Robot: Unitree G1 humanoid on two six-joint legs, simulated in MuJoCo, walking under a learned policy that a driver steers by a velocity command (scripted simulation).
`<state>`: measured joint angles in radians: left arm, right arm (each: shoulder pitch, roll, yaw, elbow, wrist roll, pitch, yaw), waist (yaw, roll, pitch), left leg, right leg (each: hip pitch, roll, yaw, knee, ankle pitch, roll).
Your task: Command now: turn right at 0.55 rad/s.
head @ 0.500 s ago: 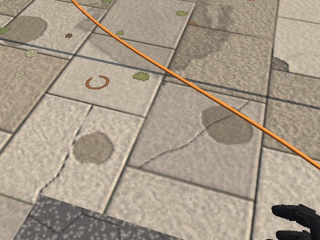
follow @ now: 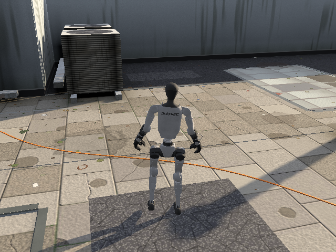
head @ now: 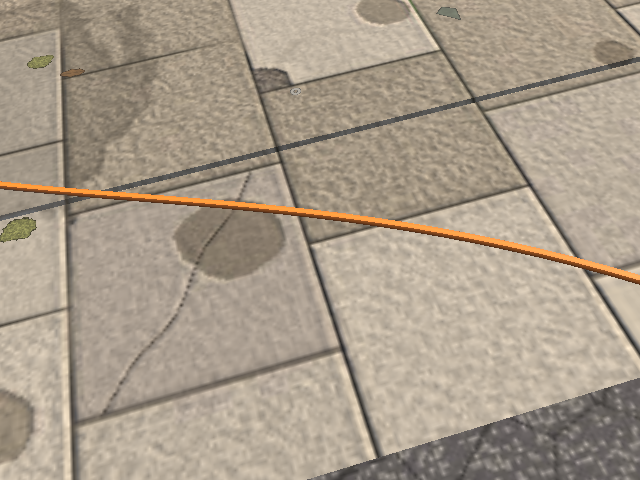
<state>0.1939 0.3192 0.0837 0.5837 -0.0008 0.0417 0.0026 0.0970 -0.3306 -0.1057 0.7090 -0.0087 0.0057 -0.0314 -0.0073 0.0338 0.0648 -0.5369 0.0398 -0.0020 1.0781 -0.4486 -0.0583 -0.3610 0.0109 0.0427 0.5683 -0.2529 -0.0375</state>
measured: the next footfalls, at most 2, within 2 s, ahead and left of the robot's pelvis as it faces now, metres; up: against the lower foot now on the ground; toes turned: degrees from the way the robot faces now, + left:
left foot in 0.42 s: +0.02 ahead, +0.12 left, +0.00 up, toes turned +13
right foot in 0.86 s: +0.42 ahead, +0.06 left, +0.00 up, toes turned +34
